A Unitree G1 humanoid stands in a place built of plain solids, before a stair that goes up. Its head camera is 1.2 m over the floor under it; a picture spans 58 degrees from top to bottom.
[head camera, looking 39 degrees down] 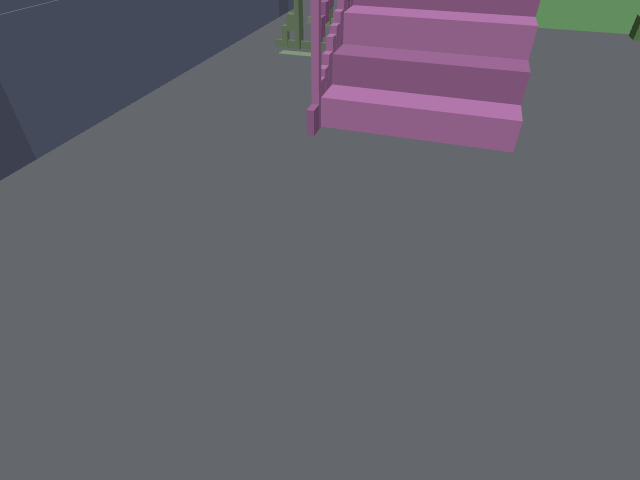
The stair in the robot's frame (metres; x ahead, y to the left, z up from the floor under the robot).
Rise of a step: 0.19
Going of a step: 0.24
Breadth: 1.23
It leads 18 degrees to the right of straight ahead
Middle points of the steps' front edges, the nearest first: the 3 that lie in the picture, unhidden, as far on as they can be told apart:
2.48 -0.55 0.19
2.71 -0.62 0.39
2.95 -0.69 0.58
